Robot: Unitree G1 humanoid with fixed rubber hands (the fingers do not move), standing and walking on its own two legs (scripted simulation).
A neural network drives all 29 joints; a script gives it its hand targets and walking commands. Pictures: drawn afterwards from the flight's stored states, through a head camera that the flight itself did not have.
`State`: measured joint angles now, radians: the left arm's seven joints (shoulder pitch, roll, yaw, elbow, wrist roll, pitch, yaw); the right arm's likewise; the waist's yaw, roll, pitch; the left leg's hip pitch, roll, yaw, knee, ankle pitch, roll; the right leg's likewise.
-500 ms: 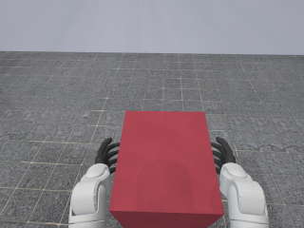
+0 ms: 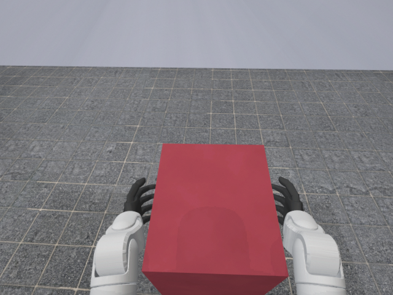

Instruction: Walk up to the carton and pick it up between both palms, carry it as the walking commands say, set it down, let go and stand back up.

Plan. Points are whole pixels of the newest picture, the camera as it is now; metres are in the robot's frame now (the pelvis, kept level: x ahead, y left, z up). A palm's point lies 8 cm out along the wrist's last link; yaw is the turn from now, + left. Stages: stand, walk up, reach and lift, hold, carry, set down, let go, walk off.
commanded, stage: carry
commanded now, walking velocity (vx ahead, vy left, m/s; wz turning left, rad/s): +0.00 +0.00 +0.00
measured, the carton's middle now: (211, 224) +0.28 +0.00 -0.01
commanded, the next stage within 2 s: hold in 0.26 s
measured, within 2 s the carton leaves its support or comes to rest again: neither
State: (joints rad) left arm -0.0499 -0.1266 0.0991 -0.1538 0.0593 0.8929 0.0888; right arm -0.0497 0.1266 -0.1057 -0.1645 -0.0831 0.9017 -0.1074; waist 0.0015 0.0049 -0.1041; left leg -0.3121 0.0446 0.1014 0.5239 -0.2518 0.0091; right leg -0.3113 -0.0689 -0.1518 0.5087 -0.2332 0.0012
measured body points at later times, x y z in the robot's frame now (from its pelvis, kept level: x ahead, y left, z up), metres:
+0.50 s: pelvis -0.01 +0.00 +0.01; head -0.01 +0.00 +0.46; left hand +0.25 +0.15 +0.02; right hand +0.25 -0.16 +0.03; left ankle +0.01 +0.11 -0.74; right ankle +0.02 -0.12 -0.74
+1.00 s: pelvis -0.02 -0.01 +0.00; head -0.03 -0.01 +0.45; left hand +0.29 +0.14 +0.01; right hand +0.28 -0.17 +0.01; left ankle +0.01 +0.11 -0.74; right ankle +0.02 -0.12 -0.74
